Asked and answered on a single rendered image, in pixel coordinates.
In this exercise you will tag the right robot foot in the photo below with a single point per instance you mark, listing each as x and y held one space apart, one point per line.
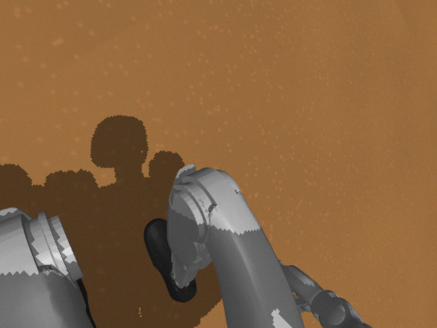
155 237

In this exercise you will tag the right robot arm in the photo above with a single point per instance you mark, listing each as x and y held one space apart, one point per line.
335 312

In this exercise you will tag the left robot foot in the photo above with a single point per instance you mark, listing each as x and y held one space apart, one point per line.
84 294

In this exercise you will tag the right robot hand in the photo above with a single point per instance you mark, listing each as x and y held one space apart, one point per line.
302 285

